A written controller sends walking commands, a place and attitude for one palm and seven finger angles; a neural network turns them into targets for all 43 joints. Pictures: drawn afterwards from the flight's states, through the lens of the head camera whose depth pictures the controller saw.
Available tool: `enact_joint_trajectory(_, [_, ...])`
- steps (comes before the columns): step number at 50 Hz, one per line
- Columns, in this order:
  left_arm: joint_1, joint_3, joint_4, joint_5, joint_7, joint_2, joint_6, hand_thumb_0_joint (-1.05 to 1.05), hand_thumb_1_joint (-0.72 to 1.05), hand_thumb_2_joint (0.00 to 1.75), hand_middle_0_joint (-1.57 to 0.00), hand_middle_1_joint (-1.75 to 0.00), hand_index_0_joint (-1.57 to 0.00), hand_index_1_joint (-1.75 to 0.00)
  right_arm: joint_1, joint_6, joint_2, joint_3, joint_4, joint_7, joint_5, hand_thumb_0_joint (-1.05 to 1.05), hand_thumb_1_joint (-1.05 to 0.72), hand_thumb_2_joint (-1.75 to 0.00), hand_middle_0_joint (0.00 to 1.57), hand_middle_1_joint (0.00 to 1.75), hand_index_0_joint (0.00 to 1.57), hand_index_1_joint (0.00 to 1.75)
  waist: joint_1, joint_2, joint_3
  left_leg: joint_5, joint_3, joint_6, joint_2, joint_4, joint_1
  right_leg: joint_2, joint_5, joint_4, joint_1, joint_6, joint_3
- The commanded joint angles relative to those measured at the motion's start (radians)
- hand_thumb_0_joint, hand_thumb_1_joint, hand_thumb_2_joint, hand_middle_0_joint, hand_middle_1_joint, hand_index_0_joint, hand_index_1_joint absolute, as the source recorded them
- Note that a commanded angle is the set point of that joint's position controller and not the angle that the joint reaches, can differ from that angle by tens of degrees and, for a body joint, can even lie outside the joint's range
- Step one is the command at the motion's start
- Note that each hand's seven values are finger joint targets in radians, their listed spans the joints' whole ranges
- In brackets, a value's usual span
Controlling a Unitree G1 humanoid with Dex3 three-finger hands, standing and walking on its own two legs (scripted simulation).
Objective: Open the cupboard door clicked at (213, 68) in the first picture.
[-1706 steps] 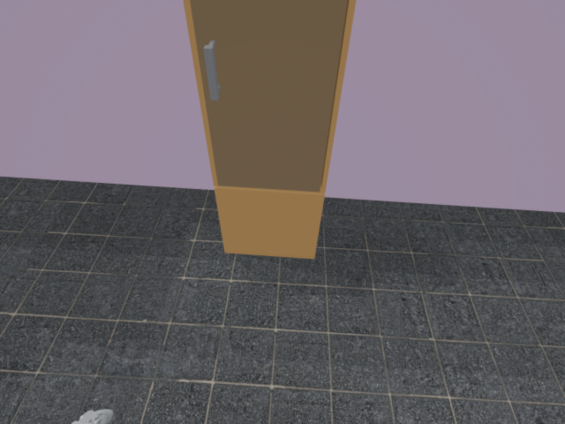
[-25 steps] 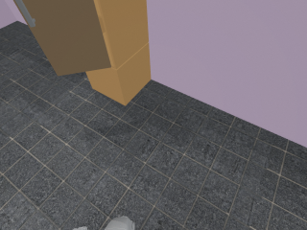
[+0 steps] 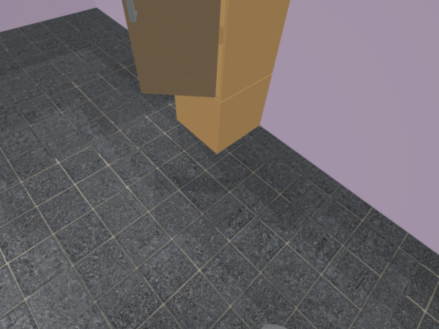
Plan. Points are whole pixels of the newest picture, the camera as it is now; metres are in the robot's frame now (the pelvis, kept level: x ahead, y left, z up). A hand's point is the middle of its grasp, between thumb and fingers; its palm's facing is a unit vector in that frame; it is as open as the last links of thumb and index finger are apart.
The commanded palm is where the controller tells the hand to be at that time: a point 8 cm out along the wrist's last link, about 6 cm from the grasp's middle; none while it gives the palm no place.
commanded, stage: take the last steps up to it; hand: left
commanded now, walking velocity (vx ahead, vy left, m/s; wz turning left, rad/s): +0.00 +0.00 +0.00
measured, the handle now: out of the picture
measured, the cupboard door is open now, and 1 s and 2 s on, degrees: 46 46 46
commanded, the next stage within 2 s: come to a stop and stand still in 1.68 s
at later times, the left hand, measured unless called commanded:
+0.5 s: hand out of the picture -0.02 +0.16 -0.16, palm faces +0.25 -0.94 -0.22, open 7.4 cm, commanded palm none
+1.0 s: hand (90, 251) +0.28 +0.32 -0.16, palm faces +0.18 -0.96 -0.20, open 7.3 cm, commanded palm none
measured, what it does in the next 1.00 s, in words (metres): walks ahead: right foot, then left foot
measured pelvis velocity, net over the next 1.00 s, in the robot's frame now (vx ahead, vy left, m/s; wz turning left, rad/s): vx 0.21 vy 0.11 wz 0.13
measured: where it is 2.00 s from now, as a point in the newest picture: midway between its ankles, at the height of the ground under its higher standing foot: (189, 246)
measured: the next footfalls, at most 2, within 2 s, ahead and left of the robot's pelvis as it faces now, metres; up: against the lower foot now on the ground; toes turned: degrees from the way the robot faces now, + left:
right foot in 0.14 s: +0.03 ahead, -0.14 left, +0.00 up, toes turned -3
left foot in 0.66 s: +0.19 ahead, +0.20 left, +0.00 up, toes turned +19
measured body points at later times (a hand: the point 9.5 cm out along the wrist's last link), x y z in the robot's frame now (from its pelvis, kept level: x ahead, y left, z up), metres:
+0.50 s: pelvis +0.06 -0.01 +0.01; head +0.09 -0.02 +0.45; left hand -0.03 +0.21 -0.14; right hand +0.13 -0.25 -0.16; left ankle +0.09 +0.17 -0.67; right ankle -0.01 -0.14 -0.74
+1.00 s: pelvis +0.21 +0.11 +0.00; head +0.22 +0.11 +0.45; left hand +0.27 +0.37 -0.14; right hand +0.24 -0.12 -0.15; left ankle +0.15 +0.19 -0.74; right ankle +0.31 -0.01 -0.69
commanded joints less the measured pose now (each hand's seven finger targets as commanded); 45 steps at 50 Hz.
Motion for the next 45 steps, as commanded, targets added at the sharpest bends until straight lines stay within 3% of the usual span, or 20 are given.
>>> enact_joint_trajectory(1, [-0.005,0.007,-0.067,-0.002,0.008,0.035,-0.029,0.0,0.9,0.9,-0.2,-0.3,-0.2,-0.3,0.072,-0.011,-0.201,-0.053,-0.027,-0.012,-0.001,0.0,-0.9,-0.9,0.2,0.3,0.2,0.3,-0.034,0.186,-0.101,0.543,-0.208,0.126,0.25,-0.084,0.087,0.031,-0.022,-0.152,0.046,-0.009,-0.028])
enact_joint_trajectory(4, [0.049,0.013,-0.05,0.002,0.0,0.036,-0.044,0.0,0.9,0.9,-0.2,-0.3,-0.2,-0.3,0.062,-0.008,-0.199,-0.054,-0.021,-0.007,0.001,0.0,-0.9,-0.9,0.2,0.3,0.2,0.3,-0.005,0.204,-0.094,0.214,-0.233,0.109,0.212,-0.081,-0.019,0.064,0.032,-0.316,0.19,-0.025,-0.057])
enact_joint_trajectory(5, [0.085,0.019,-0.036,0.003,-0.003,0.039,-0.051,0.0,0.9,0.9,-0.2,-0.3,-0.2,-0.3,0.044,-0.007,-0.191,-0.054,-0.024,-0.005,0.004,0.0,-0.9,-0.9,0.2,0.3,0.2,0.3,0.018,0.182,-0.085,0.052,-0.224,0.085,0.182,-0.057,-0.095,0.063,0.096,-0.432,0.289,-0.03,-0.068])
enact_joint_trajectory(6, [0.135,0.029,-0.019,0.008,-0.001,0.073,-0.062,0.0,0.9,0.9,-0.2,-0.3,-0.2,-0.3,0.04,-0.01,-0.164,-0.052,-0.028,0.001,0.011,0.0,-0.9,-0.9,0.2,0.3,0.2,0.3,0.047,0.083,-0.085,-0.105,-0.186,0.045,0.119,0.032,-0.223,0.013,0.102,-0.555,0.438,-0.045,-0.016])
enact_joint_trajectory(7, [0.207,0.048,-0.002,0.023,0.007,0.158,-0.075,0.0,0.9,0.9,-0.2,-0.3,-0.2,-0.3,0.04,-0.014,-0.097,-0.043,-0.045,0.009,0.021,0.0,-0.9,-0.9,0.2,0.3,0.2,0.3,0.079,-0.191,-0.084,-0.303,-0.046,-0.022,-0.012,0.278,-0.441,-0.233,-0.084,-0.692,0.576,-0.118,0.276])
enact_joint_trajectory(8, [0.241,0.056,-0.006,0.016,0.012,0.211,-0.073,0.0,0.9,0.9,-0.2,-0.3,-0.2,-0.3,-0.02,-0.009,-0.129,-0.049,-0.079,0.015,0.008,0.0,-0.9,-0.9,0.2,0.3,0.2,0.3,0.108,-0.296,-0.019,-0.39,-0.036,-0.051,-0.029,0.528,-0.533,-0.43,-0.162,-0.805,0.468,-0.219,0.519])
enact_joint_trajectory(9, [0.199,0.05,-0.016,0.008,0.016,0.184,-0.07,0.0,0.9,0.9,-0.2,-0.3,-0.2,-0.3,-0.041,-0.003,-0.167,-0.059,-0.082,0.024,-0.002,0.0,-0.9,-0.9,0.2,0.3,0.2,0.3,0.081,-0.164,0.041,-0.299,-0.092,-0.05,0.027,0.643,-0.536,-0.446,-0.247,-0.841,0.369,-0.253,0.468])
enact_joint_trajectory(11, [0.099,0.029,-0.021,0.005,0.013,0.097,-0.094,0.0,0.9,0.9,-0.2,-0.3,-0.2,-0.3,0.01,0.007,-0.142,-0.067,-0.022,0.035,-0.007,0.0,-0.9,-0.9,0.2,0.3,0.2,0.3,0.011,-0.178,0.103,-0.1,-0.097,-0.066,0.059,0.731,-0.498,-0.313,-0.168,-0.845,0.256,-0.172,0.314])
enact_joint_trajectory(12, [0.096,0.019,-0.019,0.0,0.01,0.065,-0.104,0.0,0.9,0.9,-0.2,-0.3,-0.2,-0.3,0.039,0.009,-0.129,-0.063,-0.004,0.041,-0.007,0.0,-0.9,-0.9,0.2,0.3,0.2,0.3,-0.005,-0.15,0.091,-0.036,-0.085,-0.076,0.068,0.739,-0.471,-0.273,-0.04,-0.826,0.248,-0.145,0.2])
enact_joint_trajectory(14, [0.132,0.017,0.005,-0.001,0.009,0.05,-0.12,0.0,0.9,0.9,-0.2,-0.3,-0.2,-0.3,0.063,0.01,-0.099,-0.06,0.019,0.049,-0.001,0.0,-0.9,-0.9,0.2,0.3,0.2,0.3,-0.007,-0.128,0.053,0.028,-0.055,-0.093,0.068,0.723,-0.464,-0.235,0.156,-0.799,0.302,-0.129,0.073])
enact_joint_trajectory(22, [0.272,0.016,0.096,0.01,0.011,0.062,-0.136,0.0,0.9,0.9,-0.2,-0.3,-0.2,-0.3,-0.038,0.005,-0.072,-0.048,0.001,0.061,0.002,0.0,-0.9,-0.9,0.2,0.3,0.2,0.3,0.035,-0.145,0.057,0.074,0.016,-0.107,0.1,0.54,-0.527,-0.265,0.307,-0.786,0.426,-0.154,-0.029])
enact_joint_trajectory(28, [0.296,0.017,0.134,0.023,0.013,0.089,-0.128,0.0,0.9,0.9,-0.2,-0.3,-0.2,-0.3,-0.105,-0.029,-0.05,-0.025,-0.024,0.07,0.009,0.0,-0.9,-0.9,0.2,0.3,0.2,0.3,0.044,-0.205,0.06,-0.021,0.105,-0.062,0.059,0.197,-0.305,-0.279,0.5,-0.682,0.396,-0.155,-0.087])
enact_joint_trajectory(29, [0.282,0.019,0.137,0.024,0.012,0.096,-0.127,0.0,0.9,0.9,-0.2,-0.3,-0.2,-0.3,-0.063,-0.037,-0.057,-0.028,-0.012,0.067,0.01,0.0,-0.9,-0.9,0.2,0.3,0.2,0.3,0.021,-0.193,0.038,-0.033,0.119,-0.05,0.043,0.147,-0.209,-0.278,0.521,-0.636,0.366,-0.15,-0.094])
enact_joint_trajectory(31, [0.254,0.017,0.13,0.015,0.008,0.09,-0.121,0.0,0.9,0.9,-0.2,-0.3,-0.2,-0.3,0.177,-0.054,-0.12,-0.043,0.061,0.049,0.001,0.0,-0.9,-0.9,0.2,0.3,0.2,0.3,-0.091,-0.084,-0.086,0.027,0.155,-0.028,0.0,0.007,0.14,-0.199,0.594,-0.345,0.265,-0.111,-0.182])
enact_joint_trajectory(32, [0.294,0.009,0.113,0.004,0.0,0.031,-0.117,0.0,0.9,0.9,-0.2,-0.3,-0.2,-0.3,0.31,-0.063,-0.235,-0.071,0.088,0.032,-0.008,0.0,-0.9,-0.9,0.2,0.3,0.2,0.3,-0.135,0.153,-0.226,0.102,-0.089,0.035,0.208,0.018,0.392,-0.092,0.269,-0.093,0.058,-0.069,-0.222])
enact_joint_trajectory(33, [0.275,-0.005,0.081,-0.002,-0.001,-0.016,-0.113,0.0,0.9,0.9,-0.2,-0.3,-0.2,-0.3,0.406,-0.06,-0.306,-0.091,0.105,0.011,-0.004,0.0,-0.9,-0.9,0.2,0.3,0.2,0.3,-0.157,0.332,-0.307,0.207,-0.377,0.122,0.387,-0.086,0.503,0.014,-0.193,0.178,-0.129,-0.058,-0.162])
enact_joint_trajectory(34, [0.182,-0.007,0.049,-0.002,0.005,-0.008,-0.108,0.0,0.9,0.9,-0.2,-0.3,-0.2,-0.3,0.393,-0.052,-0.304,-0.089,0.109,-0.001,0.002,0.0,-0.9,-0.9,0.2,0.3,0.2,0.3,-0.153,0.243,-0.265,0.247,-0.357,0.152,0.425,-0.124,0.456,-0.02,-0.182,0.327,-0.191,-0.089,-0.055])
enact_joint_trajectory(38, [0.128,0.002,0.076,0.01,-0.007,-0.039,-0.091,0.0,0.9,0.9,-0.2,-0.3,-0.2,-0.3,0.185,-0.084,-0.13,-0.039,0.059,-0.01,-0.001,0.0,-0.9,-0.9,0.2,0.3,0.2,0.3,-0.048,0.131,-0.01,0.267,-0.14,0.122,0.345,-0.21,0.077,-0.088,0.055,0.345,-0.177,-0.088,0.011])
enact_joint_trajectory(41, [0.168,0.004,0.078,0.012,-0.013,-0.06,-0.072,0.0,0.9,0.9,-0.2,-0.3,-0.2,-0.3,0.178,-0.099,-0.101,-0.031,0.068,-0.009,0.003,0.0,-0.9,-0.9,0.2,0.3,0.2,0.3,-0.001,0.129,-0.001,0.243,-0.043,0.115,0.313,-0.269,0.019,-0.078,0.128,0.248,-0.143,-0.076,0.002])
enact_joint_trajectory(45, [0.091,0.013,0.032,0.014,-0.023,-0.044,-0.063,0.0,0.9,0.9,-0.2,-0.3,-0.2,-0.3,0.183,-0.101,-0.094,-0.035,0.059,-0.006,0.001,0.0,-0.9,-0.9,0.2,0.3,0.2,0.3,0.01,0.104,0.029,0.18,-0.008,0.127,0.303,-0.323,0.029,-0.075,0.238,0.089,-0.175,-0.069,0.006])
